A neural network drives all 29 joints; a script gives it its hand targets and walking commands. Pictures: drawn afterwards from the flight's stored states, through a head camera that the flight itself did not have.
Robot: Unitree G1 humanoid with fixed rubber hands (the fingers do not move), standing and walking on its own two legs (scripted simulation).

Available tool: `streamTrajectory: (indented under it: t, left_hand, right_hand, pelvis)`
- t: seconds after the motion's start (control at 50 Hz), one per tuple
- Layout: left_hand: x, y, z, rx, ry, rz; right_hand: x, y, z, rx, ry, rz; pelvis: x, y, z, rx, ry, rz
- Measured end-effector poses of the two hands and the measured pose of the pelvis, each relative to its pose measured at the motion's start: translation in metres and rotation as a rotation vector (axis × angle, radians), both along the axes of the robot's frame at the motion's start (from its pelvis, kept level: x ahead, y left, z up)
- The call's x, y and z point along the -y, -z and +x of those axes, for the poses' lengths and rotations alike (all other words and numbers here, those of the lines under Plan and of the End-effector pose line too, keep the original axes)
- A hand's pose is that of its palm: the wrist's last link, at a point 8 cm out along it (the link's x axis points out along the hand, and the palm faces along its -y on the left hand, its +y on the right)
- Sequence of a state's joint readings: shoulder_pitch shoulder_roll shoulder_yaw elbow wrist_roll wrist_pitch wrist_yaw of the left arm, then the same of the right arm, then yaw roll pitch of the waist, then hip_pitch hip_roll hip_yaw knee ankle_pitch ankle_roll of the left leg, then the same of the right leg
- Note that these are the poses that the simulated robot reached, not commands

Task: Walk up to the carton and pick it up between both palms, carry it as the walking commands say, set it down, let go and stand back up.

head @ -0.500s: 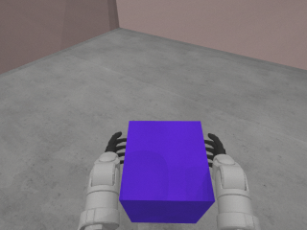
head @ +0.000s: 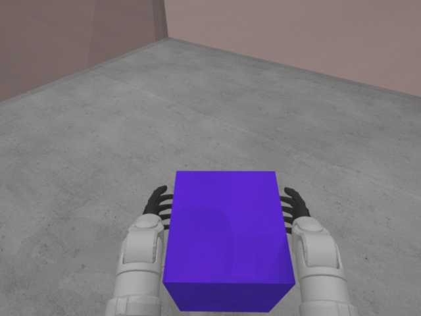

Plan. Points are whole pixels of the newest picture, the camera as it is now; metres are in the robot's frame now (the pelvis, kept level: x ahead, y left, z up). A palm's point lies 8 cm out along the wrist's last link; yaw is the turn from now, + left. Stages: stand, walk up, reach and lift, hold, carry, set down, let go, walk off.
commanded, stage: reach and lift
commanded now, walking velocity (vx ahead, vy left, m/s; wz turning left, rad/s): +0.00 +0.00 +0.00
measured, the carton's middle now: (224, 245) +0.30 +0.00 -0.03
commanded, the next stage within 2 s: hold in 0.24 s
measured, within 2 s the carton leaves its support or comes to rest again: neither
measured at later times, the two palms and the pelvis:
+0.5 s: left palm (150, 230) +0.28 +0.15 +0.05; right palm (302, 233) +0.28 -0.14 +0.05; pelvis -0.01 +0.00 +0.00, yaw +1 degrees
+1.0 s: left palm (149, 229) +0.28 +0.15 +0.05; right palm (301, 231) +0.28 -0.14 +0.05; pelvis -0.01 +0.00 +0.00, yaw +0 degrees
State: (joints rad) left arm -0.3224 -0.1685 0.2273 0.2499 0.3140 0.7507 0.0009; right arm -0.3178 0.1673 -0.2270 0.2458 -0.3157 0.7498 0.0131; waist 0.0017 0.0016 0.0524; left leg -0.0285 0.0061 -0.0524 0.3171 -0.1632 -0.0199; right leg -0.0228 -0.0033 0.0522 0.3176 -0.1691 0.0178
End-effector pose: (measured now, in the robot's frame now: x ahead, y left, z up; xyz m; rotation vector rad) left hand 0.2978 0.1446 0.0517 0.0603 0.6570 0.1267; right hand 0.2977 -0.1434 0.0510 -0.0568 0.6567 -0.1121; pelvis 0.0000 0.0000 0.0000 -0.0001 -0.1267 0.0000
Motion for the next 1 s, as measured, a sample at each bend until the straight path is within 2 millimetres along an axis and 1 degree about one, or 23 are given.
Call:
streamTrajectory:
  t: [0.2,0.5,0.72,1.0]
  left_hand:
    - [0.001,0.001,-0.007,-0.004,0.007,0.006]
    - [0.0,0.001,-0.019,-0.003,0.003,0.002]
    - [-0.001,0.0,-0.019,-0.001,-0.002,-0.003]
    - [-0.002,0.002,-0.016,-0.005,0.006,0.001]
  right_hand:
    - [0.001,0.001,-0.007,-0.005,-0.006,-0.008]
    - [0.0,0.0,-0.018,-0.005,-0.004,-0.005]
    - [-0.001,-0.001,-0.018,-0.003,0.004,0.004]
    - [-0.002,0.002,-0.014,-0.008,-0.004,-0.004]
  pelvis:
    - [0.001,0.0,-0.001,0.009,-0.002,0.0]
    - [0.0,0.002,-0.011,0.023,-0.009,-0.001]
    - [-0.001,0.002,-0.014,0.024,-0.01,-0.001]
    - [-0.001,0.001,-0.007,0.014,-0.006,0.0]
